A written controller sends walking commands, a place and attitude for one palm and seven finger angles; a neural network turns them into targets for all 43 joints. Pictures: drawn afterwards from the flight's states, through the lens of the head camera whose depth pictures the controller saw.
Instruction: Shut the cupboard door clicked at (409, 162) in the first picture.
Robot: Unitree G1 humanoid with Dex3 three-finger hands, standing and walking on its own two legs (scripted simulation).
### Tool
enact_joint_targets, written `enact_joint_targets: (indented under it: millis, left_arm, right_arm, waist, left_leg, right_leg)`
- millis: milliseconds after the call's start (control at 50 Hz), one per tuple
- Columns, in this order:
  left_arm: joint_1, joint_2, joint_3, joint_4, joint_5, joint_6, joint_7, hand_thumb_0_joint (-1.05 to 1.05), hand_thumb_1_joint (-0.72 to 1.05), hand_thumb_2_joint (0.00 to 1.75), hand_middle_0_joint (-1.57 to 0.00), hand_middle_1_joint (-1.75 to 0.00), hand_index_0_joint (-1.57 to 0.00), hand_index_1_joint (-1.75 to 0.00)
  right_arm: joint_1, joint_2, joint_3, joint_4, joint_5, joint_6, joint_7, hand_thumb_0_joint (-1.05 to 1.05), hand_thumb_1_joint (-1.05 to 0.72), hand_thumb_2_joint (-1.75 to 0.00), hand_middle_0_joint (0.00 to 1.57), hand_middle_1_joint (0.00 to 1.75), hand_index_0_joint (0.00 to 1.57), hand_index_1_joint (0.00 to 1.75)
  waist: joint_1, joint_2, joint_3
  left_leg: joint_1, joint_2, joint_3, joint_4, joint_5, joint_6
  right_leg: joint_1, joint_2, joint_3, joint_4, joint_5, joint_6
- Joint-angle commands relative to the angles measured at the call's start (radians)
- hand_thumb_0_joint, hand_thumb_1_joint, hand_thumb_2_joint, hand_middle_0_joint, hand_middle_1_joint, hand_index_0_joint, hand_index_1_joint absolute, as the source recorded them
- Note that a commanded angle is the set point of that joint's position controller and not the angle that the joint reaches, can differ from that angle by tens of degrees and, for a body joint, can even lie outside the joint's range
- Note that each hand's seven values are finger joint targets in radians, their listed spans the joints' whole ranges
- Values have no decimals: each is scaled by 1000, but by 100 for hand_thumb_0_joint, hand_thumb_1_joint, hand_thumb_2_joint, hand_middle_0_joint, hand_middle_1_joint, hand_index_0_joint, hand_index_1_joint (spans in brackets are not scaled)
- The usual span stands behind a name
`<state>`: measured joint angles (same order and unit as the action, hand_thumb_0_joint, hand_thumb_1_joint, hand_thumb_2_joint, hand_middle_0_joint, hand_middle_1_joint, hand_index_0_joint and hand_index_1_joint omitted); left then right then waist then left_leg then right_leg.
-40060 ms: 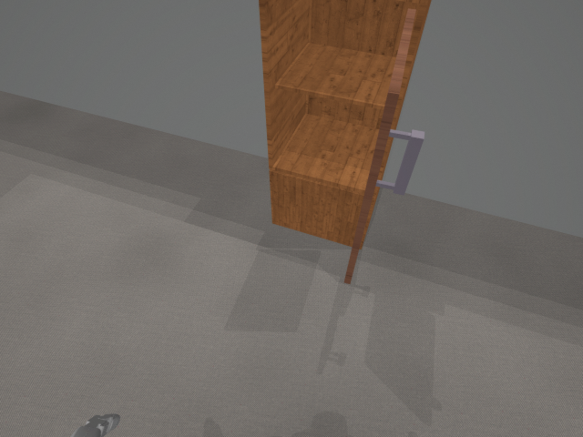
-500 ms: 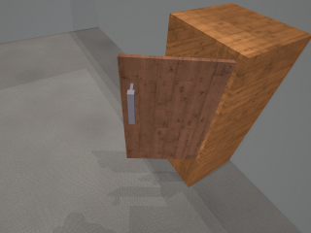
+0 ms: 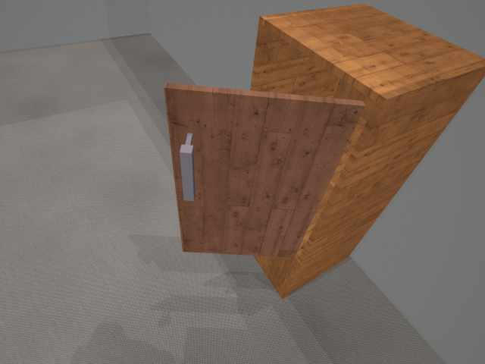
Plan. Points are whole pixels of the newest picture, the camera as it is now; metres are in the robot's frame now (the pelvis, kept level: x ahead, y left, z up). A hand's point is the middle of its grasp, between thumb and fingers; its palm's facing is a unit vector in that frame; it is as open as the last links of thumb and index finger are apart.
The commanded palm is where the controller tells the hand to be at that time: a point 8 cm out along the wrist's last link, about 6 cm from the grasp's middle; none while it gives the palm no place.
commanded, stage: shuffle to correct the standing spot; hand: left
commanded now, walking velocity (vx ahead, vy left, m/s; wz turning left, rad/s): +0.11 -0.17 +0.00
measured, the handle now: (189, 167) +0.49 +0.15 +0.02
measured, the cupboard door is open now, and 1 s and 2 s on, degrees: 58 58 58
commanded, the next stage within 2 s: come to a stop and stand still in 0.14 s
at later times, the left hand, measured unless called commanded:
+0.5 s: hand out of the picture +0.06 +0.13 -0.18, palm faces +0.09 -0.99 -0.14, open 7.3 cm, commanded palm none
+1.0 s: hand out of the picture +0.02 +0.15 -0.17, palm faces +0.05 -0.98 -0.21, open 7.4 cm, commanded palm none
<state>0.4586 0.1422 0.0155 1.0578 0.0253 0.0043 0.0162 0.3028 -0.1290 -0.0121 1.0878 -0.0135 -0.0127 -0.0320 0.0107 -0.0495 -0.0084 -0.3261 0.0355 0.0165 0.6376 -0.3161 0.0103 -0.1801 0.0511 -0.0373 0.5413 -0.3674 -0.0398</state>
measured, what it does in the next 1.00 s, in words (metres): steps on the spot: right foot, then left foot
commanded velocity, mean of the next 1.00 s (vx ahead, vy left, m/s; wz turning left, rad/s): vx -0.02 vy -0.02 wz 0.04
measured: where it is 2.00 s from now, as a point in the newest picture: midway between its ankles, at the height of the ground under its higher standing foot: outside the picture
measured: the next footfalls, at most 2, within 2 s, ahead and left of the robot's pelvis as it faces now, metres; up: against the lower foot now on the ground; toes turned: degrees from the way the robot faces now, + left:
right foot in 0.24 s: +0.11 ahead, -0.13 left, +0.00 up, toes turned +2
left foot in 0.46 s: +0.11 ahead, +0.04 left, +0.00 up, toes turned +6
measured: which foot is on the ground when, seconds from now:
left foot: down 0.00-0.26, up 0.28-0.44, down 0.46-1.00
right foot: down 0.00-0.06, up 0.08-0.22, down 0.24-1.00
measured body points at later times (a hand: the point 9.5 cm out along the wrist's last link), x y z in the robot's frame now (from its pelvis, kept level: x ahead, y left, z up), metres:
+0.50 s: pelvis +0.05 -0.04 +0.00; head +0.06 +0.00 +0.45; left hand +0.05 +0.18 -0.17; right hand +0.08 -0.27 -0.14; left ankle +0.07 +0.04 -0.73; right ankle +0.03 -0.14 -0.73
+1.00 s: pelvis +0.02 -0.02 +0.00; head +0.02 -0.03 +0.45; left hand +0.02 +0.20 -0.15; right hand +0.09 -0.25 -0.14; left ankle +0.07 +0.04 -0.73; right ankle +0.03 -0.14 -0.73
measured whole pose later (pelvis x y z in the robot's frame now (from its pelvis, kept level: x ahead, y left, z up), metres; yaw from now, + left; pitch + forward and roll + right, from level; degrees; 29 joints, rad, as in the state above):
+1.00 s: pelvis +0.02 -0.02 +0.00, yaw +1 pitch -2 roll -1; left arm 0.36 0.15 -0.01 1.01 0.02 0.00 0.04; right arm 0.24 -0.18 -0.01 0.96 -0.01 0.00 -0.01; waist 0.00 0.03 0.01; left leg -0.29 -0.02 0.13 0.52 -0.21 0.09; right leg -0.22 -0.03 -0.11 0.53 -0.28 -0.01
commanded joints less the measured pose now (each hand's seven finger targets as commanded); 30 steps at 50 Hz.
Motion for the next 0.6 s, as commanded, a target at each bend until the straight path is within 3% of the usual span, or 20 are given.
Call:
enact_joint_targets:
  millis: [0,20,40,80,140,180,200,220,240,260,280,300,340,360,400,420,440,460,500,580]
  left_arm:
    - [62,89,22,-28,3,-4,1,0,90,90,-20,-30,-20,-30]
    - [60,71,21,-34,4,-4,0,0,90,90,-20,-30,-20,-30]
    - [16,62,20,-54,7,-3,1,0,90,90,-20,-30,-20,-30]
    - [-85,61,31,-94,8,3,-6,0,90,90,-20,-30,-20,-30]
    - [-54,21,33,-87,2,2,-23,0,90,90,-20,-30,-20,-30]
    - [45,36,38,-48,2,0,-25,0,90,90,-20,-30,-20,-30]
    - [70,85,47,-41,6,-6,-18,0,90,90,-20,-30,-20,-30]
    - [78,152,58,-42,9,-8,-4,0,90,90,-20,-30,-20,-30]
    - [68,168,59,-54,8,-2,0,0,90,90,-20,-30,-20,-30]
    - [36,154,56,-67,8,-10,7,0,90,90,-20,-30,-20,-30]
    - [-11,130,47,-67,7,-20,13,0,90,90,-20,-30,-20,-30]
    - [-52,110,33,-71,5,-28,18,0,90,90,-20,-30,-20,-30]
    - [-85,111,26,-70,9,-39,27,0,90,90,-20,-30,-20,-30]
    - [-89,117,23,-67,4,-40,27,0,90,90,-20,-30,-20,-30]
    - [-105,126,20,-60,-11,-32,29,0,90,90,-20,-30,-20,-30]
    - [-115,117,22,-66,-11,-26,30,0,90,90,-20,-30,-20,-30]
    - [-98,100,20,-71,-16,-18,29,0,90,90,-20,-30,-20,-30]
    - [-77,78,19,-73,-13,-9,34,0,90,90,-20,-30,-20,-30]
    - [-84,70,11,-59,-11,3,37,0,90,90,-20,-30,-20,-30]
    - [-62,72,8,-42,-9,5,31,0,90,90,-20,-30,-20,-30]
  right_arm:
    - [58,-119,-29,-17,-4,-31,-15,0,-90,-90,20,30,20,30]
    - [114,-170,-42,1,-8,-31,-24,0,-90,-90,20,30,20,30]
    - [148,-199,-53,9,-13,-25,-32,0,-90,-90,20,30,20,30]
    - [151,-203,-53,3,-23,-22,-35,0,-90,-90,20,30,20,30]
    - [40,-203,-54,-33,-24,-22,-31,0,-90,-90,20,30,20,30]
    - [-13,-186,-57,-51,-17,-12,-22,0,-90,-90,20,30,20,30]
    - [-2,-142,-51,-61,-12,-8,-15,0,-90,-90,20,30,20,30]
    - [-2,-71,-36,-82,-9,-4,-10,0,-90,-90,20,30,20,30]
    - [-49,-68,-39,-110,-9,3,-4,0,-90,-90,20,30,20,30]
    - [-78,-71,-39,-113,-10,5,-4,0,-90,-90,20,30,20,30]
    - [-69,-66,-38,-101,-11,5,-1,0,-90,-90,20,30,20,30]
    - [-42,-51,-31,-81,-9,5,5,0,-90,-90,20,30,20,30]
    - [-12,-5,-10,-60,0,0,12,0,-90,-90,20,30,20,30]
    - [-3,-2,-4,-52,4,0,11,0,-90,-90,20,30,20,30]
    - [26,-14,-3,-31,9,3,7,0,-90,-90,20,30,20,30]
    - [39,-33,-11,-28,10,1,5,0,-90,-90,20,30,20,30]
    - [25,-80,-15,-36,7,-1,2,0,-90,-90,20,30,20,30]
    - [3,-105,-19,-45,3,2,0,0,-90,-90,20,30,20,30]
    - [-47,-112,-15,-54,8,-2,-6,0,-90,-90,20,30,20,30]
    - [-74,-126,-22,-77,7,-1,-10,0,-90,-90,20,30,20,30]
  waist:
    - [-29,133,47]
    - [-42,254,36]
    - [-57,310,63]
    - [-66,198,117]
    - [-11,196,54]
    - [36,154,13]
    - [48,17,11]
    - [55,-197,37]
    - [70,-169,40]
    - [61,-150,77]
    - [34,-102,112]
    - [8,-39,93]
    - [0,-43,46]
    - [-1,-52,28]
    - [-14,-54,6]
    - [-21,-38,16]
    - [-3,55,10]
    - [14,84,17]
    - [23,188,44]
    - [20,114,-3]
  left_leg:
    - [146,117,-66,-130,286,64]
    - [226,233,-231,-191,390,135]
    - [257,337,-351,-257,475,205]
    - [190,381,-384,-293,524,252]
    - [69,278,-231,-268,429,179]
    - [-61,167,-124,-170,159,97]
    - [-181,82,-55,-70,-41,55]
    - [-298,-20,71,75,-201,14]
    - [-271,-28,73,251,-289,17]
    - [-295,-10,34,363,-256,17]
    - [-290,12,16,402,-214,9]
    - [-234,21,12,368,-184,-1]
    - [-124,5,45,160,-172,-17]
    - [-69,-12,60,58,-104,-22]
    - [85,-25,70,-141,101,-27]
    - [137,4,47,-220,230,-20]
    - [175,80,-19,-215,447,9]
    - [154,147,-67,-202,565,49]
    - [83,170,-133,-271,602,102]
    - [138,154,-114,-271,515,99]
  right_leg:
    - [-133,-98,64,5,265,-39]
    - [-222,-49,-8,124,136,-1]
    - [-322,-32,-38,244,-93,13]
    - [-368,-81,26,352,-211,5]
    - [-156,-86,-23,152,-79,16]
    - [72,-54,-77,-66,142,30]
    - [173,-124,11,-161,90,18]
    - [202,-287,196,-255,8,-47]
    - [104,-389,289,-325,-66,-122]
    - [53,-398,339,-335,46,-156]
    - [27,-398,311,-309,219,-173]
    - [17,-371,218,-266,385,-170]
    - [53,-338,109,-188,691,-156]
    - [68,-313,73,-159,752,-141]
    - [29,-273,38,-110,692,-91]
    - [3,-257,32,-73,630,-63]
    - [-36,-217,18,-64,484,-20]
    - [-33,-182,6,-81,328,8]
    - [17,-149,-17,-62,160,37]
    - [19,-154,0,-102,179,33]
